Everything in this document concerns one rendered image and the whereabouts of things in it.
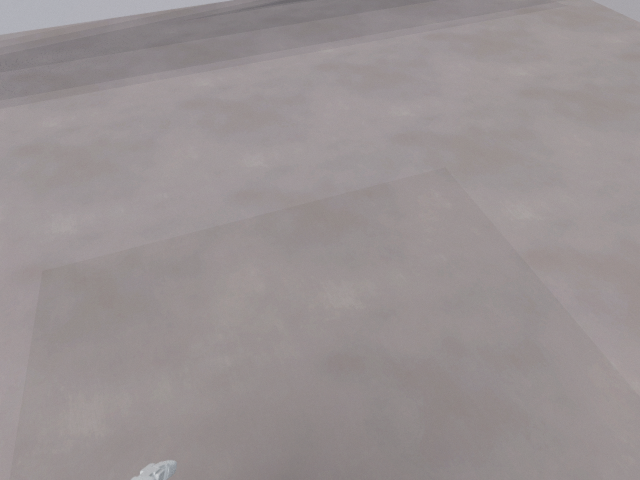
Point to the left robot hand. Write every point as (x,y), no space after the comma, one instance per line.
(160,471)

